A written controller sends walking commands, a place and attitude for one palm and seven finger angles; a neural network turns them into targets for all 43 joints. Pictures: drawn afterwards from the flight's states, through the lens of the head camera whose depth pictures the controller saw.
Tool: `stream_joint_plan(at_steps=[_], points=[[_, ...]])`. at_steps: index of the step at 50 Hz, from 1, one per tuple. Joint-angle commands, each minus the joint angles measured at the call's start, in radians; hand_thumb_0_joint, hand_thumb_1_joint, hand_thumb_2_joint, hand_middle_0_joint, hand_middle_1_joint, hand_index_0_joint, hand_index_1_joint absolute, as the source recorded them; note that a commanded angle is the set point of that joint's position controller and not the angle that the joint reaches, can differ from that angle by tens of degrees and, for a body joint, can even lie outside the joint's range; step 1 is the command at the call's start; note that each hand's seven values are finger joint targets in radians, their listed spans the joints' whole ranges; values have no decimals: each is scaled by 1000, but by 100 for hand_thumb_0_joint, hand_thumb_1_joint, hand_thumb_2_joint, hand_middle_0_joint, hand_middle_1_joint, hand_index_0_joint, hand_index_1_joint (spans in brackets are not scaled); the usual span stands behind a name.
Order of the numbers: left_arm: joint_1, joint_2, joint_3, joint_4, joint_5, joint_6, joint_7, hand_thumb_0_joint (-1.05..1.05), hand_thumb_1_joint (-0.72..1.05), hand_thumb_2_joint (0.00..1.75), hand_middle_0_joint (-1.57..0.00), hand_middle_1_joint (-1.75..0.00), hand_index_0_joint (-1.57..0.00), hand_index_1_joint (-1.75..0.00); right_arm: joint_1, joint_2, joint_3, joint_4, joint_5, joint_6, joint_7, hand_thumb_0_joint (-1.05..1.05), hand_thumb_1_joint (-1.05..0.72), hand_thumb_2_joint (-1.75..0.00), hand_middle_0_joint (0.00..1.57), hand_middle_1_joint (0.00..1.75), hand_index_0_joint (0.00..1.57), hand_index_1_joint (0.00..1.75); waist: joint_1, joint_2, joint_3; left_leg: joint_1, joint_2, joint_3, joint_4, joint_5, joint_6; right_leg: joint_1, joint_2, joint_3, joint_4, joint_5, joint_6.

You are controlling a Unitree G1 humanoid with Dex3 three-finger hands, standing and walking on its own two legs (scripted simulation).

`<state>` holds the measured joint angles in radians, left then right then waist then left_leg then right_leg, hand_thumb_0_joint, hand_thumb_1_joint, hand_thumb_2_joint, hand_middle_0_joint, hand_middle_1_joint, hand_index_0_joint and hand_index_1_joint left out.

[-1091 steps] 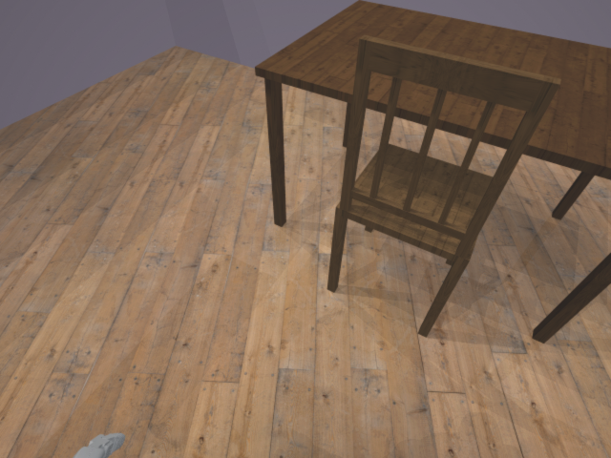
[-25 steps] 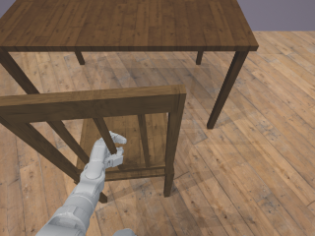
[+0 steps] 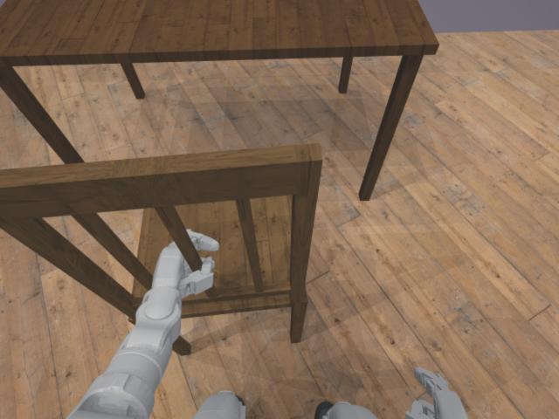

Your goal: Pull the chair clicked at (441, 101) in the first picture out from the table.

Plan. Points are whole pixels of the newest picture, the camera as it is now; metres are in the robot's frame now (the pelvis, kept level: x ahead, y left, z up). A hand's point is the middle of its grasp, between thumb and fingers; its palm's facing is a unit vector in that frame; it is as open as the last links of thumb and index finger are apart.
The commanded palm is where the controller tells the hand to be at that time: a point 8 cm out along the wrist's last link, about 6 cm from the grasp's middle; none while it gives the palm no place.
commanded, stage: step backward, pulling the chair out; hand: left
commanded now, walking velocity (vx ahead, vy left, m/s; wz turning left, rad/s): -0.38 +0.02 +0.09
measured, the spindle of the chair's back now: (193, 258) +0.35 +0.16 -0.05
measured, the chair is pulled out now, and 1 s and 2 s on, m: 0.40 0.61 0.61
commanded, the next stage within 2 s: stop walking, hand still on the chair in 0.40 s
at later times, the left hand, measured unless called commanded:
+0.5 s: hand (199, 353) +0.21 +0.13 -0.06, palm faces +0.03 -0.98 -0.19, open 5.0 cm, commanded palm +0.18 +0.19 -0.04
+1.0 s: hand out of the picture +0.11 +0.13 -0.06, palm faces -0.01 -0.98 -0.18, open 5.0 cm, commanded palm +0.10 +0.18 -0.04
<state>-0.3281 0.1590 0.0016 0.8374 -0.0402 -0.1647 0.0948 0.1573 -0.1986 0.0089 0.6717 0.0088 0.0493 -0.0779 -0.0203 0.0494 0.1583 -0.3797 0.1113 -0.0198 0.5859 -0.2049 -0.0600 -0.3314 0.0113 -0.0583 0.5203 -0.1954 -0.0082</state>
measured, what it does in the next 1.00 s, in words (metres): walks backwards: left foot, then right foot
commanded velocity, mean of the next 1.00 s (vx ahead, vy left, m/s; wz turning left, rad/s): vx -0.08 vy -0.03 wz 0.02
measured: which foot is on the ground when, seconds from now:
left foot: down 0.00-0.00, up 0.02-0.16, down 0.18-0.40, up 0.42-0.52, down 0.54-1.00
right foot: down 0.00-0.20, up 0.22-0.34, down 0.36-1.00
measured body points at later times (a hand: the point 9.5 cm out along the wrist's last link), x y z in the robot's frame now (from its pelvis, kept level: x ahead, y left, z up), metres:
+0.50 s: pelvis -0.12 -0.01 +0.00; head -0.06 -0.02 +0.44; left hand +0.20 +0.18 -0.05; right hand -0.02 -0.26 -0.13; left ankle -0.10 +0.14 -0.72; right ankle -0.05 -0.13 -0.73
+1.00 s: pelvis -0.15 +0.00 +0.01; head -0.15 -0.01 +0.46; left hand +0.11 +0.18 -0.04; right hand -0.04 -0.23 -0.11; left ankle -0.13 +0.14 -0.73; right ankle -0.05 -0.13 -0.73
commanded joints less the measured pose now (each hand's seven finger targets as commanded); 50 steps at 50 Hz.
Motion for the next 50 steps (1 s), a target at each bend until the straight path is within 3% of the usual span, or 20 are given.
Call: stream_joint_plan(at_steps=[1, 4, 7, 8, 9, 10, 12, 14, 16, 18, 20, 21, 24, 26, 28, 31, 36, 39, 41, 50], points=[[-297, 204, 41, -113, 42, -68, 8, 0, 90, 90, -50, -145, -50, -145, 7, -161, -68, -59, 17, -44, -36, 0, -90, -90, 20, 30, 20, 30, -7, -230, -462, 42, -74, -33, 281, -249, 21, 191, -367, 233, -160, 545, -142], [-269, 182, 45, -70, 43, -49, 14, 0, 90, 90, -50, -145, -50, -145, -11, -150, -36, -35, 10, -55, -39, 0, -90, -90, 20, 30, 20, 30, 6, -152, -416, 44, -58, -76, 224, -244, 26, 146, -362, 186, -148, 384, -139], [-279, 145, 12, -79, 28, -47, 14, 0, 90, 90, -50, -145, -50, -145, 36, -151, -24, -24, 13, -64, -48, 0, -90, -90, 20, 30, 20, 30, -15, -178, -444, 157, -34, -12, -121, -39, 36, 172, -262, 94, -50, 306, -50], [-281, 127, -5, -88, 24, -46, 14, 0, 90, 90, -50, -145, -50, -145, 41, -177, -34, -31, 11, -67, -51, 0, -90, -90, 20, 30, 20, 30, -14, -113, -427, 167, 35, -82, -230, 134, 67, 141, -195, 68, 14, 214, -15], [-276, 115, -14, -83, 21, -42, 16, 0, 90, 90, -50, -145, -50, -145, 23, -209, -49, -48, 4, -59, -53, 0, -90, -90, 20, 30, 20, 30, -3, 52, -375, 152, 140, -201, -228, 281, 121, 69, -109, 40, 95, 89, 16], [-282, 76, -29, -94, 21, -39, 14, 0, 90, 90, -50, -145, -50, -145, 39, -195, -50, -53, 1, -43, -40, 0, -90, -90, 20, 30, 20, 30, 2, 124, -386, 141, 209, -226, -215, 401, 163, 66, -71, 38, 177, 4, 21], [-381, 52, -61, -192, 33, -56, 1, 0, 90, 90, -50, -145, -50, -145, 3, -158, -39, -70, -17, -38, -20, 0, -90, -90, 20, 30, 20, 30, -5, 266, -364, 105, 238, -229, -224, 407, 193, 48, -77, 47, 244, -234, 7], [-354, 72, -32, -160, 28, -53, 7, 0, 90, 90, -50, -145, -50, -145, 35, -168, -51, -52, -8, -41, -14, 0, -90, -90, 20, 30, 20, 30, 0, 214, -373, 158, 231, -217, -142, 507, 191, 68, -68, 62, 156, -171, -4], [-309, 67, -34, -116, 29, -56, -1, 0, 90, 90, -50, -145, -50, -145, 75, -180, -60, -44, 6, -45, -6, 0, -90, -90, 20, 30, 20, 30, 0, 120, -425, 240, 183, -176, -31, 574, 149, 161, -81, 69, -42, 107, -8], [-329, 98, -35, -102, 39, -71, -5, 0, 90, 90, -50, -145, -50, -145, 77, -162, -57, -53, 19, -49, -16, 0, -90, -90, 20, 30, 20, 30, -22, -52, -455, 167, 84, -67, 30, 346, 72, 276, -181, 144, -112, 460, -39], [-345, 160, -2, -58, 32, -59, -4, 0, 90, 90, -50, -145, -50, -145, 71, -168, -64, -43, 30, -49, -28, 0, -90, -90, 20, 30, 20, 30, -24, -222, -461, 97, -19, -16, 135, -85, 22, 240, -318, 240, -129, 495, -117], [-330, 183, 22, -46, 26, -51, -1, 0, 90, 90, -50, -145, -50, -145, 49, -176, -66, -46, 33, -50, -31, 0, -90, -90, 20, 30, 20, 30, -8, -239, -459, 75, -47, -32, 200, -207, 25, 214, -349, 247, -147, 437, -135], [-286, 178, 27, -39, 20, -34, 2, 0, 90, 90, -50, -145, -50, -145, 27, -172, -39, -38, 25, -53, -35, 0, -90, -90, 20, 30, 20, 30, -4, -90, -411, 122, -36, -54, 118, -182, 38, 115, -337, 206, -142, 213, -121], [-361, 191, 29, -249, 13, -43, 5, 0, 90, 90, -50, -145, -50, -145, 22, -153, -23, -74, 26, -65, -39, 0, -90, -90, 20, 30, 20, 30, -8, -108, -435, 188, -12, -49, -120, -43, 62, 149, -251, 136, -67, 104, -53], [-299, 142, 16, -247, 18, -30, 9, 0, 90, 90, -50, -145, -50, -145, 17, -175, -33, -90, 20, -75, -51, 0, -90, -90, 20, 30, 20, 30, 12, 32, -409, 162, 68, -138, -200, 39, 119, 152, -122, 92, -1, -62, 8], [-297, 69, -46, -246, 23, 0, 3, 0, 90, 90, -50, -145, -50, -145, 3, -139, -13, -104, 23, -64, -40, 0, -90, -90, 20, 30, 20, 30, 6, 178, -357, 48, 82, -141, -300, -209, 145, 198, -81, 57, 50, -223, 9], [-233, 103, -24, -216, 25, 4, -4, 0, 90, 90, -50, -145, -50, -145, 50, -149, -29, -90, 21, -68, -40, 0, -90, -90, 20, 30, 20, 30, -12, -111, -340, 142, -47, -17, -167, -260, 99, 147, -127, 147, -195, -342, 2], [-191, 119, -15, -230, 33, 1, -6, 0, 90, 90, -50, -145, -50, -145, 41, -145, -23, -75, 14, -79, -43, 0, -90, -90, 20, 30, 20, 30, -18, -77, -263, 212, -56, -14, -141, -257, 93, -4, -139, 143, -243, -430, -16], [-167, 96, -22, -264, 34, -3, -5, 0, 90, 90, -50, -145, -50, -145, 30, -133, -13, -82, 8, -85, -41, 0, -90, -90, 20, 30, 20, 30, -12, -16, -262, 187, -25, -48, -212, -253, 104, 33, -105, 118, -183, -348, -8], [-6, 87, -26, -297, 43, -6, 0, 0, 90, 90, -50, -145, -50, -145, 15, -127, -10, -88, 8, -105, -43, 0, -90, -90, 20, 30, 20, 30, 5, -55, -238, 166, -16, -41, -247, -158, 102, 88, -108, 123, -189, -211, -3]])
